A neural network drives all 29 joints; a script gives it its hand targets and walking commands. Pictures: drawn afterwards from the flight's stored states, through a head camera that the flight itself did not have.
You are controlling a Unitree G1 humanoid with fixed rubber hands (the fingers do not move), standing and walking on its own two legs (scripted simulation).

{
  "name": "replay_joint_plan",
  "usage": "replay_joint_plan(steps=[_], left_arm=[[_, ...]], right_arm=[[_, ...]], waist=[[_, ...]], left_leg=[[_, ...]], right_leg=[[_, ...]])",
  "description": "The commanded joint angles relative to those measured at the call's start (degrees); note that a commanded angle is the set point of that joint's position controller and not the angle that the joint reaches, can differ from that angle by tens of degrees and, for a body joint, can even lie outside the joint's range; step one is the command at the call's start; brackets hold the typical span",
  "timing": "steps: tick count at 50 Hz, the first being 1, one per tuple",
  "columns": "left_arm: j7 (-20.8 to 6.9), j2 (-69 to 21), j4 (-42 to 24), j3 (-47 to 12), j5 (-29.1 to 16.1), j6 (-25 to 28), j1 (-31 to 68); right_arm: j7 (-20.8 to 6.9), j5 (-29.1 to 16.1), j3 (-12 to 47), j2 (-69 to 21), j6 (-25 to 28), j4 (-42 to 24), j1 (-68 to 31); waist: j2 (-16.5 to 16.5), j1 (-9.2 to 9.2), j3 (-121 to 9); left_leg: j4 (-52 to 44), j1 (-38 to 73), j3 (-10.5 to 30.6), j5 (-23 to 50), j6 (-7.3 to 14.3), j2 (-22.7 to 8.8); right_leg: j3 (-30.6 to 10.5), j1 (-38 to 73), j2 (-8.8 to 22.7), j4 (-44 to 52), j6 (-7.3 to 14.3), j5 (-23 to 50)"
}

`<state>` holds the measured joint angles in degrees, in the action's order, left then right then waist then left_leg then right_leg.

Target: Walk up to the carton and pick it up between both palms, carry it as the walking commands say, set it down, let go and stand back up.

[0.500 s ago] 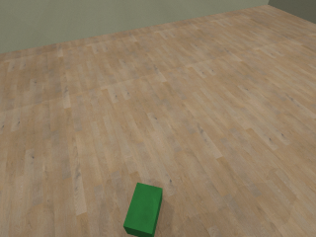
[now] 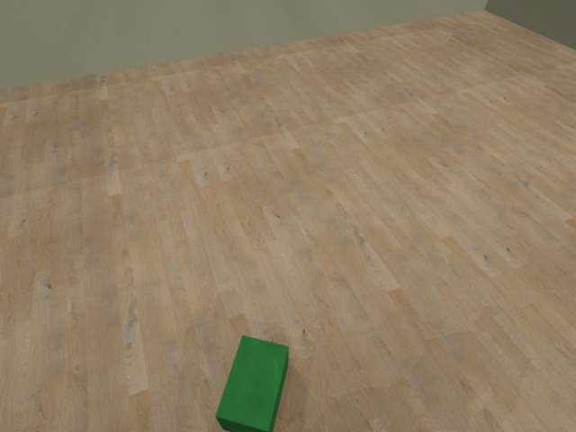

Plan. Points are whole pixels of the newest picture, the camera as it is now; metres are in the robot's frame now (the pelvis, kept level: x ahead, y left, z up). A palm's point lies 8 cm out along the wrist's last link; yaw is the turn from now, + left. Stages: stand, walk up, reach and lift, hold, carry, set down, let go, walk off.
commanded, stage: walk up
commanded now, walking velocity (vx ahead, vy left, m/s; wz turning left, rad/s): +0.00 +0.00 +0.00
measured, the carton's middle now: (256, 387) +0.38 +0.09 -0.70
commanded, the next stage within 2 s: stand in 1.78 s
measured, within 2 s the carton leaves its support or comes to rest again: neither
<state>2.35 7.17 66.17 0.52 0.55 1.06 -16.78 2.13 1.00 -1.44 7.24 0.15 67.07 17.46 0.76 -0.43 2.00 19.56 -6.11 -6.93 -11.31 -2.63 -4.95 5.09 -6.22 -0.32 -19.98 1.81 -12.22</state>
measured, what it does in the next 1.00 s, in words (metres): steps to the left: left foot, then right foot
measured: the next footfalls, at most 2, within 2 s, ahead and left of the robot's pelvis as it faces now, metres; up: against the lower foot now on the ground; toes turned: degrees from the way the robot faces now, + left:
left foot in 0.50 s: +0.05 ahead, +0.29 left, +0.00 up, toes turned -14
right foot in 0.98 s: -0.04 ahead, +0.04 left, +0.00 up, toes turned -10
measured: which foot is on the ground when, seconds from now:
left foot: down 0.00-0.10, up 0.12-0.48, down 0.50-1.00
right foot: down 0.00-0.48, up 0.50-0.96, down 0.98-1.00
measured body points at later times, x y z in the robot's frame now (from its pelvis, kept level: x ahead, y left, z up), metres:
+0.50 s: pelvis -0.02 +0.13 -0.02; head +0.04 +0.12 +0.42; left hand -0.02 +0.42 -0.16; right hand +0.09 -0.14 -0.15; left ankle +0.01 +0.29 -0.75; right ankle -0.01 -0.09 -0.74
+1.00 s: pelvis -0.02 +0.16 -0.01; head +0.00 +0.15 +0.44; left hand +0.15 +0.39 -0.14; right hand -0.08 -0.08 -0.16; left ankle +0.02 +0.29 -0.75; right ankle -0.08 +0.05 -0.75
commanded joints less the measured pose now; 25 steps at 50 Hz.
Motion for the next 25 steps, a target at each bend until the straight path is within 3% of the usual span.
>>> replay_joint_plan(steps=[1,4,5,6,7,8,10,11,12,18,21,22,23,24,25], left_arm=[[0.2,4.2,-0.4,0.6,0.0,0.3,-3.9],[0.2,4.1,-0.3,0.6,0.0,0.4,-4.1],[0.3,5.0,-1.8,2.4,0.0,0.5,-3.8],[1.7,16.4,-0.4,6.2,0.3,-0.7,-14.0],[3.4,18.4,1.3,7.2,-0.1,-1.2,-18.0],[3.6,15.9,-0.4,7.4,-0.1,-1.2,-14.0],[3.1,12.3,-1.8,7.4,0.5,-1.9,-9.4],[2.6,10.6,-2.6,7.2,0.7,-2.1,-8.0],[2.3,9.7,-3.1,7.1,1.0,-2.3,-8.3],[1.7,15.5,-9.1,8.2,1.9,-2.1,-7.1],[1.2,18.6,-12.4,8.5,2.0,-2.3,-4.0],[1.1,19.2,-13.2,8.4,1.9,-2.4,-2.9],[0.9,18.7,-13.9,7.8,2.0,-2.4,-1.8],[0.7,15.4,-13.9,6.4,2.5,-2.5,-3.7],[0.4,9.4,-14.6,4.8,2.7,-2.8,-5.7]], right_arm=[[0.2,0.0,-0.6,3.8,0.2,0.0,4.7],[0.2,0.0,-0.6,3.6,0.2,0.2,4.9],[0.5,-0.1,-1.9,5.7,0.3,-2.2,3.0],[-0.3,-0.7,-4.8,13.7,-2.4,-7.4,-2.9],[-0.9,1.6,-3.7,7.7,-3.6,-8.8,-0.9],[-0.7,1.6,-3.6,5.5,-4.2,-9.9,0.7],[-1.1,1.4,-4.6,7.4,-4.4,-15.2,-0.4],[-1.7,1.2,-4.5,8.0,-4.4,-16.7,-0.9],[-2.3,1.1,-4.1,7.9,-4.6,-18.3,-2.4],[-3.6,-0.2,-2.4,7.8,-5.0,-22.9,-7.7],[-3.6,-1.2,-2.2,8.9,-4.7,-23.1,-5.9],[-3.4,-1.2,-2.2,9.2,-4.4,-22.8,-3.7],[-3.0,-1.1,-2.2,9.4,-3.9,-21.5,0.9],[-2.5,-0.6,-2.3,10.0,-3.3,-19.7,5.2],[-2.3,0.5,-2.2,14.0,-2.2,-19.6,5.2]], waist=[[-0.8,0.03,2.9],[-0.8,0.02,2.8],[-0.9,-0.11,4.0],[2.6,-4.74,8.1],[3.9,-5.13,1.3],[1.9,-3.48,0.3],[-7.7,-2.23,0.5],[-11.2,-1.97,0.7],[-13.3,-2.23,1.0],[-18.2,-3.32,0.6],[-19.4,-2.01,-1.7],[-18.6,-0.75,-3.1],[-15.3,1.85,-5.9],[-6.8,3.38,-9.3],[7.1,1.76,-7.7]], left_leg=[[-3.0,-1.1,3.7,5.2,1.3,-3.8],[-3.0,-0.9,3.5,5.5,1.3,-3.8],[2.7,-3.6,1.1,2.6,0.5,-3.2],[24.3,-21.7,-5.1,-16.6,-1.4,5.3],[36.9,-27.9,5.9,-20.1,-2.6,0.9],[42.8,-27.9,8.0,-15.3,-2.9,-0.3],[45.2,-28.9,9.4,-8.2,-2.4,-0.7],[45.1,-28.0,8.6,-5.9,-2.1,-0.4],[45.4,-28.1,7.5,-4.8,-1.8,0.5],[29.3,-20.4,6.0,-8.2,-1.0,2.0],[19.7,-11.3,4.3,-9.1,-0.1,3.3],[14.3,-7.1,3.7,-8.0,0.1,3.4],[6.3,0.5,2.2,-4.7,0.4,4.0],[1.4,7.6,3.1,-5.8,0.4,2.6],[-3.7,7.7,12.4,-8.0,0.0,-7.4]], right_leg=[[-6.5,-2.6,6.8,4.2,-0.4,9.0],[-6.5,-2.5,6.8,4.0,-0.3,9.9],[-6.8,-2.9,8.6,2.2,0.1,8.1],[-29.1,2.8,24.6,2.2,5.6,36.7],[-33.4,4.8,32.8,2.4,9.4,39.9],[-28.0,1.0,29.0,1.2,8.5,33.9],[-22.4,-3.8,22.3,1.1,4.1,17.3],[-19.4,-5.4,19.6,1.0,2.7,13.7],[-18.0,-6.4,18.5,0.8,2.8,14.0],[-17.9,-10.6,17.5,0.5,4.4,14.4],[-18.3,-13.4,17.3,-0.2,3.4,14.2],[-18.2,-14.0,16.7,-1.2,2.4,11.3],[-16.5,-16.2,14.3,-4.2,0.6,4.2],[-13.3,-18.9,9.5,-11.6,-0.7,-5.8],[-8.2,-25.7,2.4,-25.3,-2.1,-20.8]])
